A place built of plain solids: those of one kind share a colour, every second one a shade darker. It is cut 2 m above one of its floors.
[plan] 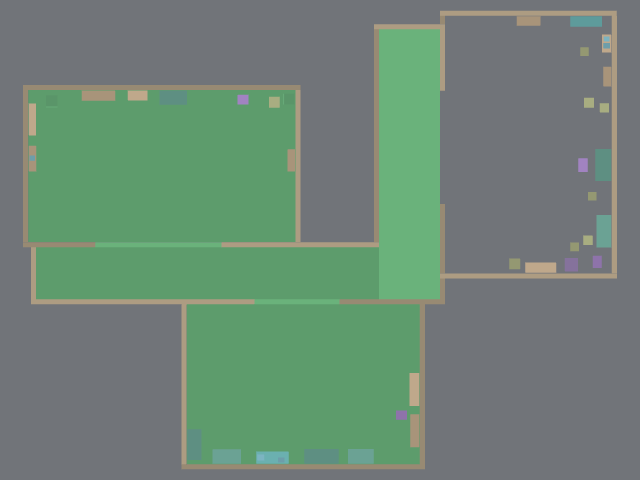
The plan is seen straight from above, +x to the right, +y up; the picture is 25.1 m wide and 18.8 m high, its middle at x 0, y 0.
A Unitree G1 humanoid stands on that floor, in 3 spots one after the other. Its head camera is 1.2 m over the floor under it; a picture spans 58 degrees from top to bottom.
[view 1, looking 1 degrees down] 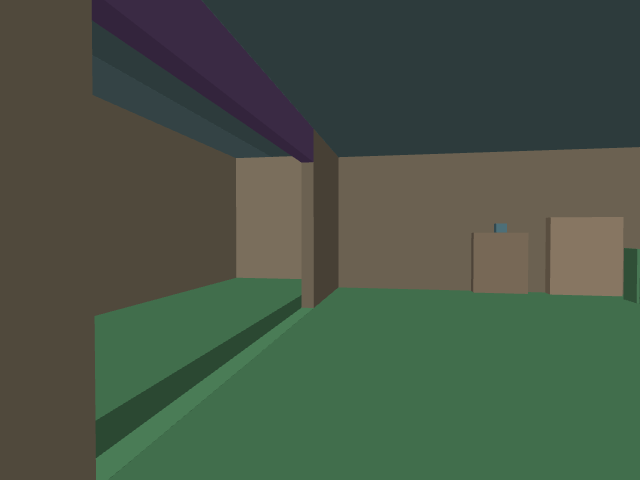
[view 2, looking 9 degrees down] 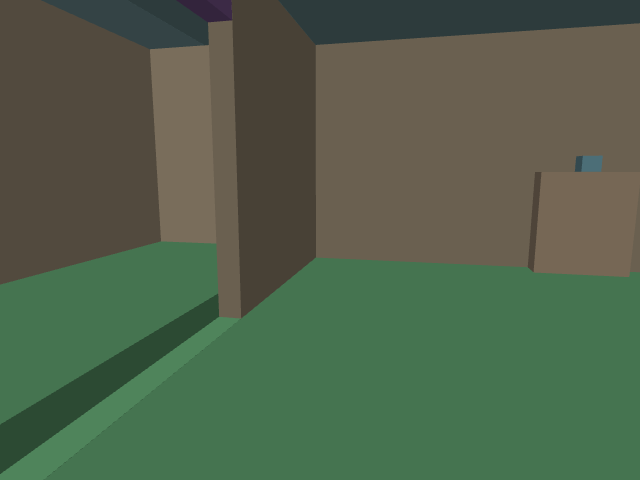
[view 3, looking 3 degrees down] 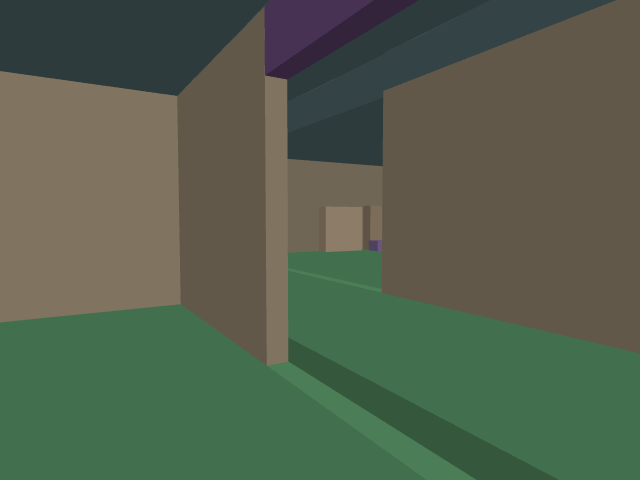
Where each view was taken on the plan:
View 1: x -2.09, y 1.32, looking -169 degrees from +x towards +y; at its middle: wall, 7.38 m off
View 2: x -5.60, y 1.32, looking -167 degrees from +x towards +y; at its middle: wall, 6.06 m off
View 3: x -7.04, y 1.32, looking -31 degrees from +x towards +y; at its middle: case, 12.70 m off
